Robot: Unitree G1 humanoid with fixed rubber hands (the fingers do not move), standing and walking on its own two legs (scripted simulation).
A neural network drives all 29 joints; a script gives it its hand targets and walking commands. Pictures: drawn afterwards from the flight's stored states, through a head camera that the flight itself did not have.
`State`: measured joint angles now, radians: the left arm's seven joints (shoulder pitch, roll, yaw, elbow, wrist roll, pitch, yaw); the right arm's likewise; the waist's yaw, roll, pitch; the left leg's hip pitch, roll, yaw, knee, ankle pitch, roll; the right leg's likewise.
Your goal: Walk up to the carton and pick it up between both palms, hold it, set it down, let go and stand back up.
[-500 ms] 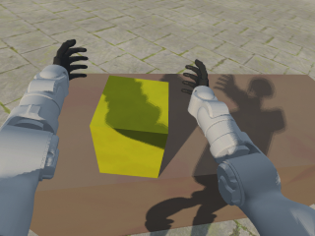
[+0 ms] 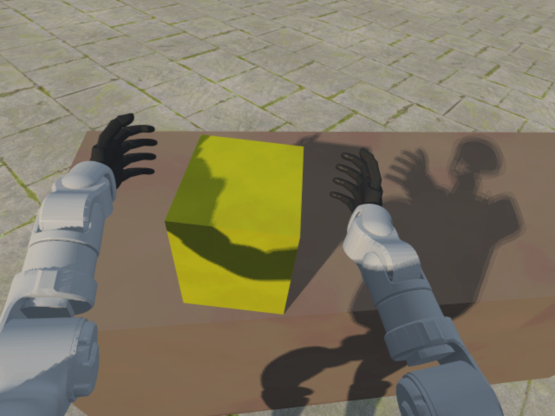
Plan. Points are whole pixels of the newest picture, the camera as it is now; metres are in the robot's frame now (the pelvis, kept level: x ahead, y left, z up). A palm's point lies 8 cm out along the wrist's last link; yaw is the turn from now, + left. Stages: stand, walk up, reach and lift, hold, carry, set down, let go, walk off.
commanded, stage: set down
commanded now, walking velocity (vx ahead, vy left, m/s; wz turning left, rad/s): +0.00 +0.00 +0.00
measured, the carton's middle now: (242, 225) +0.45 +0.02 +0.00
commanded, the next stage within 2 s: none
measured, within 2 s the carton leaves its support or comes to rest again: neither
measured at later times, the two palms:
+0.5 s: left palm (93, 225) +0.37 +0.23 +0.11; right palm (365, 243) +0.32 -0.15 +0.11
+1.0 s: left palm (88, 280) +0.31 +0.23 +0.06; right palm (373, 293) +0.27 -0.15 +0.06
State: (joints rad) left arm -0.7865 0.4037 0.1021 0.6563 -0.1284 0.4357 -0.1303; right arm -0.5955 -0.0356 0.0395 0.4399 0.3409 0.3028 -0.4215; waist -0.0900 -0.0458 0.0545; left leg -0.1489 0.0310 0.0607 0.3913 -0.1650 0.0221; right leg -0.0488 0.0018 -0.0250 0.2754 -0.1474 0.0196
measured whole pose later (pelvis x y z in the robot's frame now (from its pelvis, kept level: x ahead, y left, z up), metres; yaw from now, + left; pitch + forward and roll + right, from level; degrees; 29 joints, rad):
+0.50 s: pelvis -0.01 +0.01 +0.00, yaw +1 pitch -5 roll -2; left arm -0.58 0.40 0.00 0.54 -0.23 0.38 -0.10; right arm -0.41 0.03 -0.09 0.29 0.19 0.34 -0.39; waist -0.05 -0.04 0.06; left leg -0.19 0.02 0.06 0.44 -0.17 0.04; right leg -0.10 -0.02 -0.03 0.35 -0.17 0.03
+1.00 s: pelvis +0.01 +0.00 +0.00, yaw -2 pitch -6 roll -1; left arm -0.13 0.36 0.09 0.16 -0.17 0.23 -0.17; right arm 0.08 0.03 0.08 -0.03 0.19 0.15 -0.39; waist 0.02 -0.04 0.12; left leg -0.09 0.04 0.09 0.39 -0.19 0.02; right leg -0.01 0.01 0.00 0.29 -0.17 0.01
